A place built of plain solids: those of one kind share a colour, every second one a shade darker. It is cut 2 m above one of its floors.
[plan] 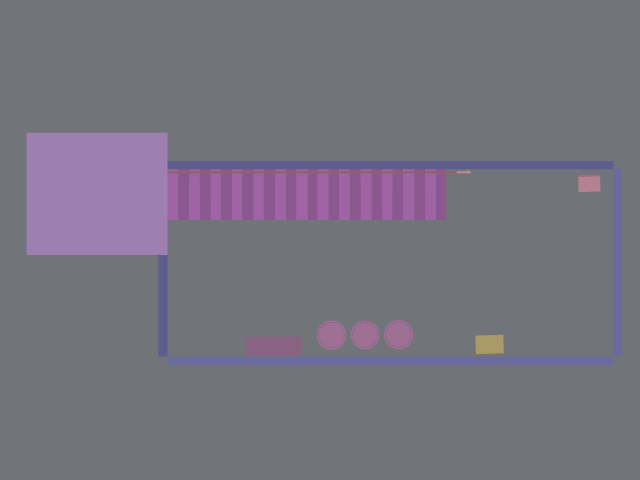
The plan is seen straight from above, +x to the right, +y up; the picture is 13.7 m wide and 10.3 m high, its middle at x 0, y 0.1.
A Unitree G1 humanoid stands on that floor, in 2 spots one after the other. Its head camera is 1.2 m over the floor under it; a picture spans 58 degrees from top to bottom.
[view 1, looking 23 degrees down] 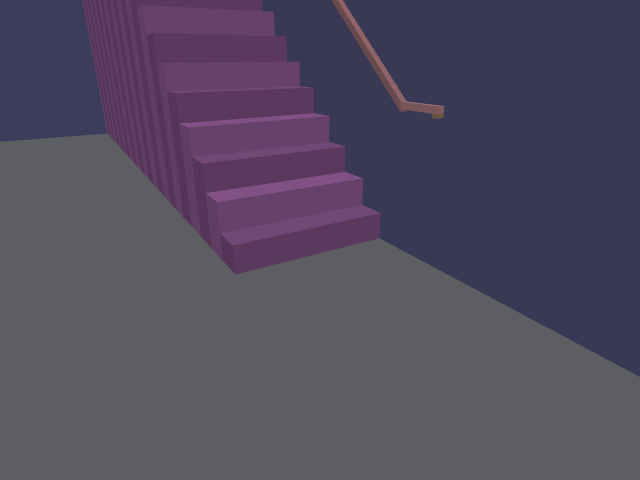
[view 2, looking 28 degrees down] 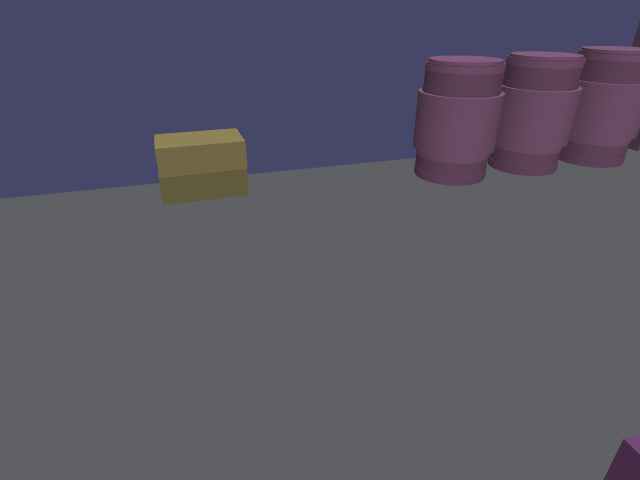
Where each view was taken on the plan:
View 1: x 4.94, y -0.22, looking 149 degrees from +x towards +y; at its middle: tread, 2.83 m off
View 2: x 3.71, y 1.03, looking -107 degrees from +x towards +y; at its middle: ground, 2.56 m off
